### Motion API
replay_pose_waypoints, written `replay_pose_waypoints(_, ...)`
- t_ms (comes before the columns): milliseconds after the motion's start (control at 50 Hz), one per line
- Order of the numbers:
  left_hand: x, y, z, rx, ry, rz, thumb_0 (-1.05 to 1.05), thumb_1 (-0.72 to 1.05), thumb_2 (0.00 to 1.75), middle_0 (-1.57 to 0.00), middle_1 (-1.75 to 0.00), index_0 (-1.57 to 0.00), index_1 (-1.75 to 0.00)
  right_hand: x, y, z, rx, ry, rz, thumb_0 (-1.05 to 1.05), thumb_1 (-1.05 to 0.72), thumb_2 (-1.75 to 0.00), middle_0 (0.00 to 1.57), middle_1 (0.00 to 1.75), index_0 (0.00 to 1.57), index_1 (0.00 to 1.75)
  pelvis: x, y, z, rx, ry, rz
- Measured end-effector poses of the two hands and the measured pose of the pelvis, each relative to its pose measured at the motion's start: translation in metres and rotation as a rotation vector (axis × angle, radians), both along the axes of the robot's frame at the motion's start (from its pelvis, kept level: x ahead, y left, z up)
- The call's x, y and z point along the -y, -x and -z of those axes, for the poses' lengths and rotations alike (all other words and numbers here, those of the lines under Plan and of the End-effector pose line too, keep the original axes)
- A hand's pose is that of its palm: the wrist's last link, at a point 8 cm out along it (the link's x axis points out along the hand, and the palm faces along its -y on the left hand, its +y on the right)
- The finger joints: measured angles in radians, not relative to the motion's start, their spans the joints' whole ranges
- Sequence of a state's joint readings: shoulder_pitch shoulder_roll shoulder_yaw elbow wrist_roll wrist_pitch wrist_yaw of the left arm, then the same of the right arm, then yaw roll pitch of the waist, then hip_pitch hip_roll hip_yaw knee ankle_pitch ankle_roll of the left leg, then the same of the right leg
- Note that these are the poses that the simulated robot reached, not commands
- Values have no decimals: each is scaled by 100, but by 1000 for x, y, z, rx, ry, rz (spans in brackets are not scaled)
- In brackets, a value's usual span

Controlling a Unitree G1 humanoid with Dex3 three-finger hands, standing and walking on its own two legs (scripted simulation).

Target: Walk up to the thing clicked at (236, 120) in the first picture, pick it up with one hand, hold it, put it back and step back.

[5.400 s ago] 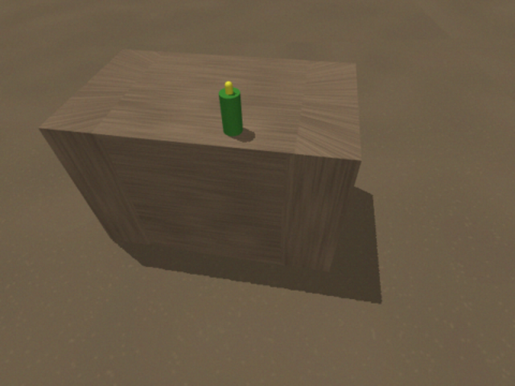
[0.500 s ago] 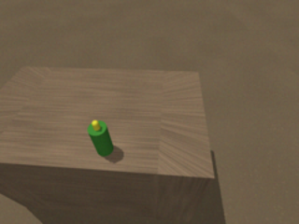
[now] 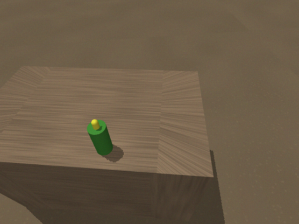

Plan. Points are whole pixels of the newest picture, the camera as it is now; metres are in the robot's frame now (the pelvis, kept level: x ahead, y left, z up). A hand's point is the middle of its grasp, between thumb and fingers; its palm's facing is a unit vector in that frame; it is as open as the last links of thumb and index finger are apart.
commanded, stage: stand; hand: left
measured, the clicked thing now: (99, 135) +0.42 +0.20 -0.05
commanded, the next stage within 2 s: rise first in 0.54 s
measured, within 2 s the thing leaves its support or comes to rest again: neither
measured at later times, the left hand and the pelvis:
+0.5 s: hand out of the picture +0.08 +0.26 -0.15, palm faces -0.02 -0.94 -0.35, open 7.3 cm; pelvis +0.00 +0.00 +0.00, yaw +0 degrees
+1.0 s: hand (71, 216) +0.18 +0.25 -0.10, palm faces +0.15 -0.93 -0.33, open 13.5 cm; pelvis +0.00 +0.01 -0.01, yaw -2 degrees
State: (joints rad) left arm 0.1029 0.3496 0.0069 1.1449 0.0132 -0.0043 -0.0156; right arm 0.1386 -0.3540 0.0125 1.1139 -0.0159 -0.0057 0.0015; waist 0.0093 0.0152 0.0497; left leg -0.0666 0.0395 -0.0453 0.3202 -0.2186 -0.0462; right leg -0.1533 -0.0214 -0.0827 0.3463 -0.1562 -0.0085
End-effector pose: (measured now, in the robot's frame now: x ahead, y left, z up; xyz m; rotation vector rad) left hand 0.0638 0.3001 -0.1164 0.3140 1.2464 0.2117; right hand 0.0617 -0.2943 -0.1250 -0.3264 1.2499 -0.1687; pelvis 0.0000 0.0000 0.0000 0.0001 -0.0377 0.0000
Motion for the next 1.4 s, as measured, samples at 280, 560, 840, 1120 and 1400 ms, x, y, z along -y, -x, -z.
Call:
replay_pose_waypoints(280,-1,-4,0,0,-2,6,0,91,90,-20,-30,-20,-30,0,-1,0,-7,1,3,0,-90,-90,20,30,20,30,0,-2,0,-5,1,0)
replay_pose_waypoints(560,-1,-12,0,11,1,12,0,91,90,-20,-30,-20,-30,-1,-10,-2,12,6,0,0,-90,-90,20,30,20,30,-2,-5,0,-4,0,2)
replay_pose_waypoints(840,12,-77,-13,313,2,-4,1,62,61,-10,-15,-10,-16,-17,-74,-11,334,-15,103,1,-60,-60,10,15,10,15,-6,11,8,-71,-7,28)
replay_pose_waypoints(1120,6,-100,-63,563,-33,27,0,-16,15,-6,-7,-7,-7,-44,-79,-34,457,-29,105,0,15,-16,5,6,6,6,-17,-7,5,-49,0,43)
replay_pose_waypoints(1400,9,-106,-106,762,-6,91,-1,-50,4,-5,-6,-5,-5,-68,-88,-52,568,-63,61,-1,47,-5,6,6,6,6,-28,-12,4,-6,9,44)
